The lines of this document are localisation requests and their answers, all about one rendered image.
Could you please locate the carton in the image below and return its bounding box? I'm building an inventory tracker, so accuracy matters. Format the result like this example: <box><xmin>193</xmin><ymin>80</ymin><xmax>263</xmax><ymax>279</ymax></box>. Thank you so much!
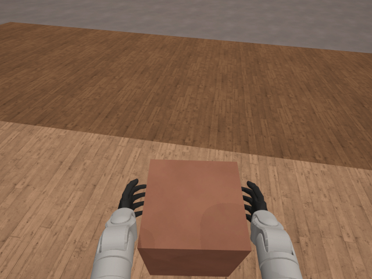
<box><xmin>137</xmin><ymin>159</ymin><xmax>252</xmax><ymax>277</ymax></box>

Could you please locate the robot right hand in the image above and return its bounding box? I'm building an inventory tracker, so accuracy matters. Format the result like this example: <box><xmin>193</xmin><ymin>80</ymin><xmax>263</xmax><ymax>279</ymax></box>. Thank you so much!
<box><xmin>241</xmin><ymin>181</ymin><xmax>268</xmax><ymax>222</ymax></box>

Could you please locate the robot right forearm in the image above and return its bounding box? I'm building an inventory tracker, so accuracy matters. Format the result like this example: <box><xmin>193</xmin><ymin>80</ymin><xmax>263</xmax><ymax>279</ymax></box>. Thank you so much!
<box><xmin>251</xmin><ymin>210</ymin><xmax>303</xmax><ymax>279</ymax></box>

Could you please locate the robot left hand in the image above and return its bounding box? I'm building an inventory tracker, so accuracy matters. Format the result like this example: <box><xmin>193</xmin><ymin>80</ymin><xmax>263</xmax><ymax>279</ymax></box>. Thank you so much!
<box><xmin>118</xmin><ymin>178</ymin><xmax>146</xmax><ymax>217</ymax></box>

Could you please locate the robot left forearm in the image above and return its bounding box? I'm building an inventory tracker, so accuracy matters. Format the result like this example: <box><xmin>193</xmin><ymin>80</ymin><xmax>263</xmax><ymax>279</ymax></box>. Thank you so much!
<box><xmin>90</xmin><ymin>208</ymin><xmax>137</xmax><ymax>279</ymax></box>

